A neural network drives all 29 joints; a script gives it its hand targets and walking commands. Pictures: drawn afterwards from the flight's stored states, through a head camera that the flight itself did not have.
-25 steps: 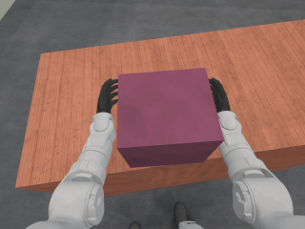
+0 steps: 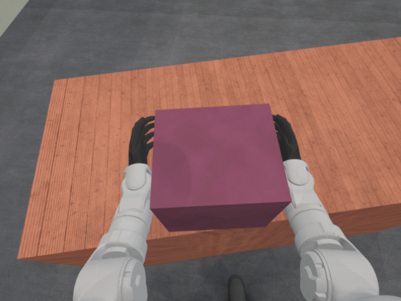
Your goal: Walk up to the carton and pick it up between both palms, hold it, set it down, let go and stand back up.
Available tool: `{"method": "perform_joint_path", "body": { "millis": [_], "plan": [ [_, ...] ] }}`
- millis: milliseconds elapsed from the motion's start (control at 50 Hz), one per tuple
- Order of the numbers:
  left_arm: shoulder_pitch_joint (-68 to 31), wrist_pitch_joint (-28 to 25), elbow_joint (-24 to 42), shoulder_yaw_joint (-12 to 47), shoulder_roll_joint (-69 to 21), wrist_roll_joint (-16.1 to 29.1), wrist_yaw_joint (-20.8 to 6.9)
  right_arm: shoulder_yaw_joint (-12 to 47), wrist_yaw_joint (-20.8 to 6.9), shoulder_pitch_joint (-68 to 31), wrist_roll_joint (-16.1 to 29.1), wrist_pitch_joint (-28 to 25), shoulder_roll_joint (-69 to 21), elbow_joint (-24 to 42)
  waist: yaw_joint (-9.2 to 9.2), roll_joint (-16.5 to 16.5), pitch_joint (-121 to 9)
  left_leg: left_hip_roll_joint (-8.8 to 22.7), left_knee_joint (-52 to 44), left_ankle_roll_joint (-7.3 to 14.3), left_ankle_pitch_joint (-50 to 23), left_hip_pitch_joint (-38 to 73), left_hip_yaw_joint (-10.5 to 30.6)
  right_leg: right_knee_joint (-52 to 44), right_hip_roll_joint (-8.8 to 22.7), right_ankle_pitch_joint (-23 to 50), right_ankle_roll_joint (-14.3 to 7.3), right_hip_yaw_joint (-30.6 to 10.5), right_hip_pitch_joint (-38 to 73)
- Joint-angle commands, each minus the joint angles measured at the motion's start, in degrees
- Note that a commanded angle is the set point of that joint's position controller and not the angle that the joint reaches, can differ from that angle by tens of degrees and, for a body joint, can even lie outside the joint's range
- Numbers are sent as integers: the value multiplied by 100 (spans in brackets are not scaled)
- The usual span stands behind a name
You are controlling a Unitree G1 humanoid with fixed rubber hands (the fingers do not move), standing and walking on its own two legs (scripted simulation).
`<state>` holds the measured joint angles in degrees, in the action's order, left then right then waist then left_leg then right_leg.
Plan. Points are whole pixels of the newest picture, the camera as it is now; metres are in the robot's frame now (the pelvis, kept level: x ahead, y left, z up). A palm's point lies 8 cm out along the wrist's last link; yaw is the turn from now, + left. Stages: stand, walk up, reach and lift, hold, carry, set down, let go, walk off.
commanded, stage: reach and lift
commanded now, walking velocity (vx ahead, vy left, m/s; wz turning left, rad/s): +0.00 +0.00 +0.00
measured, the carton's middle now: (214, 173) +0.36 -0.03 -0.02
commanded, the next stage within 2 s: none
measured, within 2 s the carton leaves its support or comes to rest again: leaves its support in 0.56 s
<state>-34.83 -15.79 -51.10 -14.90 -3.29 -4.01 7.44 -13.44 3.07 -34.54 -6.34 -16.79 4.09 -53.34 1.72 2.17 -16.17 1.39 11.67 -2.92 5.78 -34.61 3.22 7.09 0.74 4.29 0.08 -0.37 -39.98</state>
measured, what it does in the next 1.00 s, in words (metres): stands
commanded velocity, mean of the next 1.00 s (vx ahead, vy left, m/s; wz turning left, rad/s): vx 0.00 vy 0.00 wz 0.00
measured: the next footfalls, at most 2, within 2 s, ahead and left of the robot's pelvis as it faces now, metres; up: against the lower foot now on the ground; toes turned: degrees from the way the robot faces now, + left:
none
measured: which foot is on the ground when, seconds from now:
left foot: down 0.00-1.00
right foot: down 0.00-1.00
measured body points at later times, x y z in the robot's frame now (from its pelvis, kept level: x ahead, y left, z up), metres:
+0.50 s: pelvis +0.02 +0.01 +0.00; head +0.14 +0.00 +0.44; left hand +0.43 +0.12 +0.01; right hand +0.40 -0.19 -0.01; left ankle -0.04 +0.15 -0.74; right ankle +0.04 -0.12 -0.74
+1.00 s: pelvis +0.04 +0.02 +0.01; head +0.11 +0.01 +0.46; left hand +0.41 +0.14 +0.04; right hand +0.39 -0.17 +0.02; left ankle -0.04 +0.15 -0.74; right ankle +0.04 -0.12 -0.74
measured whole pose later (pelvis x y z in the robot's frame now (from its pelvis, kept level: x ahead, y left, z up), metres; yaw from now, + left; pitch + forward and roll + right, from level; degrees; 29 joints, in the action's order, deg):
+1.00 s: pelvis +0.04 +0.02 +0.01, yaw +1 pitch +16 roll -1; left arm -20.5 -2.5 -30.2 -3.3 -3.8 -0.2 9.5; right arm -7.9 4.1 -17.3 -1.9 -5.8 3.5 -31.4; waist 3.0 3.3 -8.4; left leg 0.8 10.3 -1.2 9.7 -15.7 4.3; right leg 0.9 1.5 1.5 1.9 1.2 -17.9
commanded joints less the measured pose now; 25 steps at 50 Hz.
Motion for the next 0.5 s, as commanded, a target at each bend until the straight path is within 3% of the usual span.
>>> {"method": "perform_joint_path", "body": {
  "millis": [0,100,240,360,480],
  "plan": [
    [-3015,-238,688,2072,-3238,-367,-779,1888,-634,-2635,-383,-212,-3375,808,79,-313,-3466,-413,-212,174,-821,-206,-487,709,-131,1416,114,96,4302],
    [-3263,-137,834,2252,-3467,-370,-817,2055,-635,-2815,-412,-90,-3707,957,85,-286,-3467,-411,-276,205,-677,-199,-475,637,-109,1337,100,121,4377],
    [-3193,20,1193,2813,-3797,-80,-799,2522,-660,-2772,-245,65,-3891,1453,102,-254,-3610,-376,-136,175,-1044,181,-404,610,-132,1375,40,103,4456],
    [-3054,175,1532,3229,-4026,17,-767,2755,-735,-2639,-136,198,-3955,1709,171,-130,-3746,-347,45,92,-1664,712,-349,583,-165,1605,-19,130,4415],
    [-2681,398,1927,3662,-4235,185,-710,3084,-774,-2457,130,348,-4024,2229,206,-149,-3873,-347,276,-16,-2713,1426,-251,584,-207,2357,-25,91,4607]
  ]
}}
